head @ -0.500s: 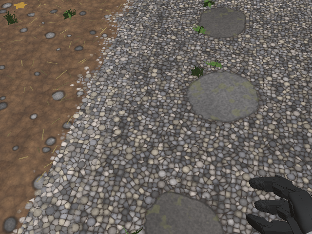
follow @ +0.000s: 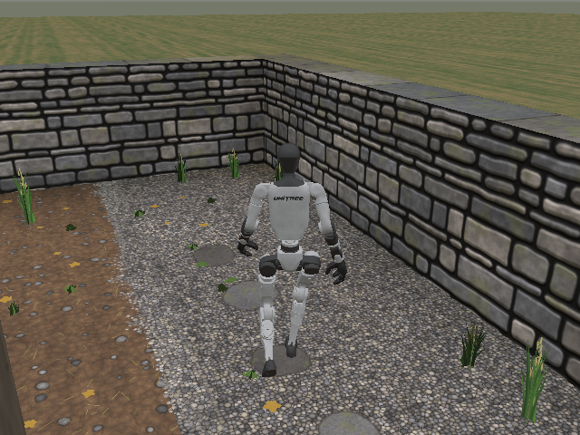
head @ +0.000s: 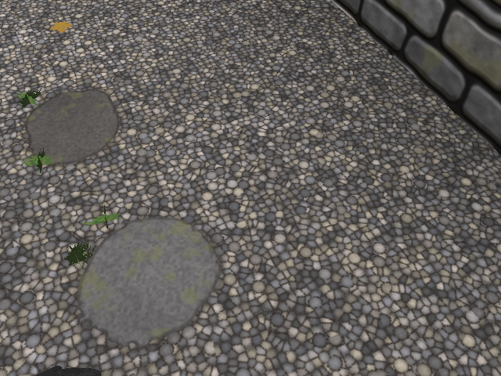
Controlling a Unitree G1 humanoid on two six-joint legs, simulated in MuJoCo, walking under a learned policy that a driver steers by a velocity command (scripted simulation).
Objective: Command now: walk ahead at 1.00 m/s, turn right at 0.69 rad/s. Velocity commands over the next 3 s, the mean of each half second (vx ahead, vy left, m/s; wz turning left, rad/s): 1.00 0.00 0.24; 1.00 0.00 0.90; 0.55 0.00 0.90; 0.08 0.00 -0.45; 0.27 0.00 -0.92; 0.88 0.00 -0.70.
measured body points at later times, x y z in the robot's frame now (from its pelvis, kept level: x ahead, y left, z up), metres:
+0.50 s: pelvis +0.48 +0.08 +0.03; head +0.50 +0.08 +0.48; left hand +0.54 +0.36 -0.08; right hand +0.59 -0.19 -0.10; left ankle +0.53 +0.13 -0.69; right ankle +0.32 -0.06 -0.55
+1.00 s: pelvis +0.95 +0.17 +0.04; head +0.97 +0.18 +0.49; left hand +0.81 +0.44 -0.06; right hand +1.25 +0.03 -0.05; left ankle +0.86 +0.22 -0.59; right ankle +0.99 +0.04 -0.69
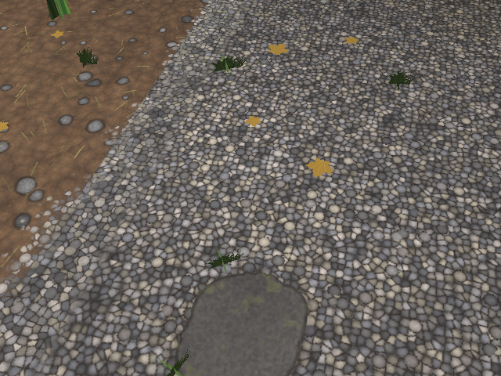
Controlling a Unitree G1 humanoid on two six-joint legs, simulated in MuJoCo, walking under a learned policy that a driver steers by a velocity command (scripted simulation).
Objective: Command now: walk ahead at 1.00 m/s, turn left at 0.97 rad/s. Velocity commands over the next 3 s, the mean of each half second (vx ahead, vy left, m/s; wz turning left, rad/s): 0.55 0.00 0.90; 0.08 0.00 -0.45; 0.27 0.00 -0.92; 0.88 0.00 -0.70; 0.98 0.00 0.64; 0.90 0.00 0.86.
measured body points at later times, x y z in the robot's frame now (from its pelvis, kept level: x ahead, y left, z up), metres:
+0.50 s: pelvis +0.37 +0.01 +0.00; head +0.42 +0.04 +0.44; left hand +0.47 +0.34 -0.07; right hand +0.61 -0.19 -0.10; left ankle +0.37 +0.06 -0.74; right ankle +0.58 -0.11 -0.67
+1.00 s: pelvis +0.51 +0.03 +0.00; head +0.56 +0.03 +0.44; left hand +0.59 +0.34 -0.09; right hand +0.74 -0.20 -0.10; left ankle +0.52 +0.17 -0.72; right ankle +0.62 -0.04 -0.74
